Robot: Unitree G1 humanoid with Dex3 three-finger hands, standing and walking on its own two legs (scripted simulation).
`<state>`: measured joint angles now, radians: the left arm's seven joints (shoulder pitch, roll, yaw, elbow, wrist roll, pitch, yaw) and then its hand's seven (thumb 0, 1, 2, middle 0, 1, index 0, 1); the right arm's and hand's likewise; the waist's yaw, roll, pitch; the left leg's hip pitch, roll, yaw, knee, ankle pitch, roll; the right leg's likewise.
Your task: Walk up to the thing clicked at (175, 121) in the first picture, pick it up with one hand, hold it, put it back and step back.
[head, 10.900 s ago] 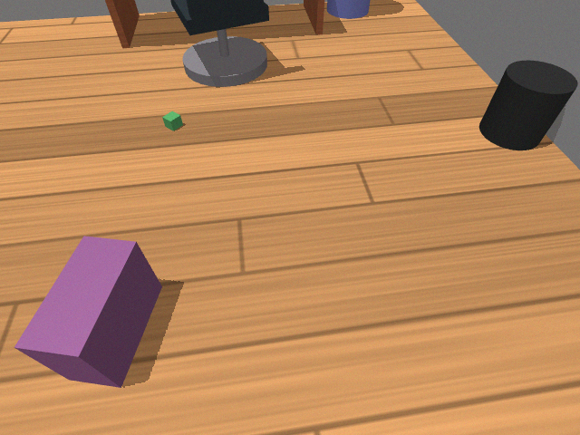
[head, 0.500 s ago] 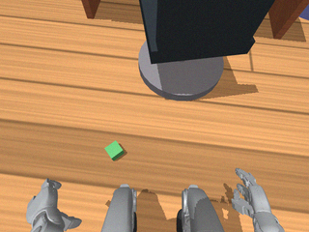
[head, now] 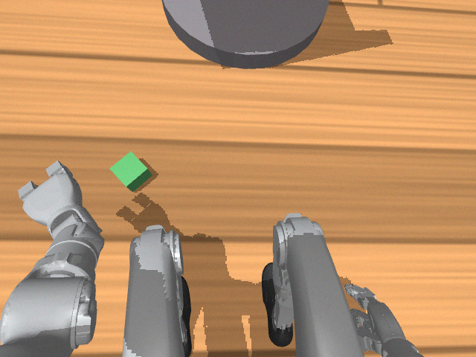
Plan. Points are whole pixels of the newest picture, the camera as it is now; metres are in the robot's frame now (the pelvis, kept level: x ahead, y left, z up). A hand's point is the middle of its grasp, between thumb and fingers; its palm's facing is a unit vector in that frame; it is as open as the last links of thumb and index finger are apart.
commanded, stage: rise first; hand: left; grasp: from above
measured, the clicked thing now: (131, 172) +0.51 +0.26 -0.41
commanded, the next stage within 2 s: none
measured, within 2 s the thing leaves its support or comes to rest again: neither
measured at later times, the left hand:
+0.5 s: hand (96, 188) +0.42 +0.29 -0.25, palm faces -0.29 -0.32 -0.90, open 12.9 cm
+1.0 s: hand (104, 181) +0.45 +0.29 -0.29, palm faces -0.28 -0.32 -0.90, open 13.4 cm
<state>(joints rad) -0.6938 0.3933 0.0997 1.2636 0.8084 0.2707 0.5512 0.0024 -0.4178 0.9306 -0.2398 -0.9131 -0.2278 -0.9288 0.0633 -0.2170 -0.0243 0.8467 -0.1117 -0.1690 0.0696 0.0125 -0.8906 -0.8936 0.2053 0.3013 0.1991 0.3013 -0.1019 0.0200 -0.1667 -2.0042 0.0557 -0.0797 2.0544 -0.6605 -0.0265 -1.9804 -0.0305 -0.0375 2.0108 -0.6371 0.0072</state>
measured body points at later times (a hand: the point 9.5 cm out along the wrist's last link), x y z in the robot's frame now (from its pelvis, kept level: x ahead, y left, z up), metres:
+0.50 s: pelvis +0.00 +0.01 -0.08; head +0.23 +0.04 +0.31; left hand +0.44 +0.30 -0.19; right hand +0.04 -0.26 -0.21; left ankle +0.08 +0.14 -0.40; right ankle +0.10 -0.13 -0.40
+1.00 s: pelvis +0.00 +0.01 -0.11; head +0.26 +0.03 +0.26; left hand +0.46 +0.30 -0.23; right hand +0.02 -0.25 -0.23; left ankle +0.08 +0.14 -0.40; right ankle +0.10 -0.13 -0.40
